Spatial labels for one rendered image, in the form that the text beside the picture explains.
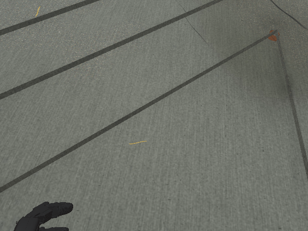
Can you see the robot left hand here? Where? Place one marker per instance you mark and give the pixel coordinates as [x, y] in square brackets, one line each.
[41, 214]

